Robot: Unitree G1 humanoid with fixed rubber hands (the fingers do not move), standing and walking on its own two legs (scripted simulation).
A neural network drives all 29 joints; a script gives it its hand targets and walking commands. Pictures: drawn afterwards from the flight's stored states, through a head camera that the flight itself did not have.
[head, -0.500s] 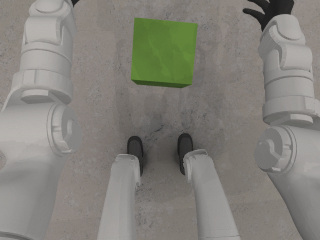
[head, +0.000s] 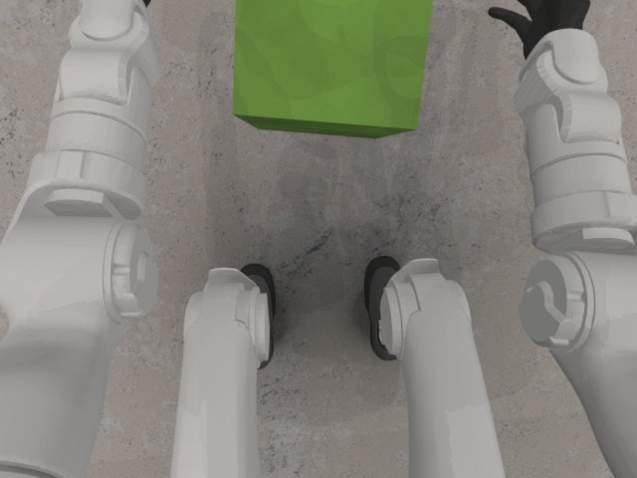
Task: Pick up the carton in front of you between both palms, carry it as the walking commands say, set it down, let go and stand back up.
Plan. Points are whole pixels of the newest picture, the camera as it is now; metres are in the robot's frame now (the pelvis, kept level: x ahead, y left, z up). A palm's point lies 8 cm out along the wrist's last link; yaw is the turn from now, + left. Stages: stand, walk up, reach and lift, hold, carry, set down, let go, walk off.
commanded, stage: reach and lift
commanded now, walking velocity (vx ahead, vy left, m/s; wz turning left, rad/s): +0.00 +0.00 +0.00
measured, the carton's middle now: (326, 54) +0.56 -0.01 -0.36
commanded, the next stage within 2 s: none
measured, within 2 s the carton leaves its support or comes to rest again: leaves its support in 1.26 s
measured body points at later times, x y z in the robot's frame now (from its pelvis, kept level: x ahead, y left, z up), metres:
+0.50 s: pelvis -0.02 +0.00 -0.11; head +0.37 +0.01 +0.10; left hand +0.58 +0.17 -0.30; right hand +0.55 -0.20 -0.30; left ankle +0.08 +0.12 -0.45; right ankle +0.09 -0.13 -0.45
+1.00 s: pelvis -0.03 +0.00 -0.11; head +0.36 +0.00 +0.10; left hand +0.57 +0.14 -0.29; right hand +0.55 -0.17 -0.29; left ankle +0.08 +0.12 -0.45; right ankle +0.09 -0.13 -0.45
